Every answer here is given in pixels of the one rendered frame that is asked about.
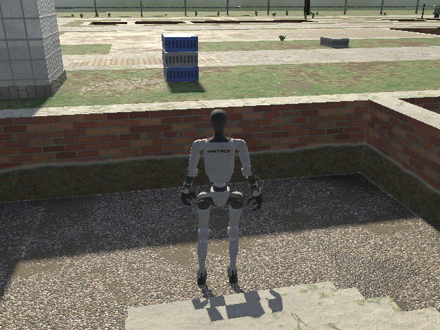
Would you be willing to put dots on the robot left hand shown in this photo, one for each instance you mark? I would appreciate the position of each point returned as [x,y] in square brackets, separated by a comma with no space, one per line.
[188,196]

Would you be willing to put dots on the right robot upper arm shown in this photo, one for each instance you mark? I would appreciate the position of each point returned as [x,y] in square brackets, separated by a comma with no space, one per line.
[241,146]

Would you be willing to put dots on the right robot forearm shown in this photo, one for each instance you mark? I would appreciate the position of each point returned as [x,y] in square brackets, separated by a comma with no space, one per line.
[253,183]

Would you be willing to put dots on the robot right hand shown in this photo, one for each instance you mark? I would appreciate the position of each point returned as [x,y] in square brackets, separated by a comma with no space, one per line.
[258,201]

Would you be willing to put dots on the left robot shin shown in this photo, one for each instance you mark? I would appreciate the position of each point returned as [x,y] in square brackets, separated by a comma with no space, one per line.
[201,252]

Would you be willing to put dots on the right robot shin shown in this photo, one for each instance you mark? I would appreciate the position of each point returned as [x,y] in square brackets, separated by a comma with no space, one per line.
[233,250]

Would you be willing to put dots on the left robot forearm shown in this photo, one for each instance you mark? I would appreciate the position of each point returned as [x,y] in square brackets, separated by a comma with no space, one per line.
[187,182]

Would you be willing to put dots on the left robot upper arm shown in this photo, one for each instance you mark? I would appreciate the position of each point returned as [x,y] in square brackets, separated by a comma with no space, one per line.
[197,146]

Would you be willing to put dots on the robot shin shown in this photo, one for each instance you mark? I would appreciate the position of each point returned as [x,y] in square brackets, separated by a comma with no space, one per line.
[201,252]
[233,250]

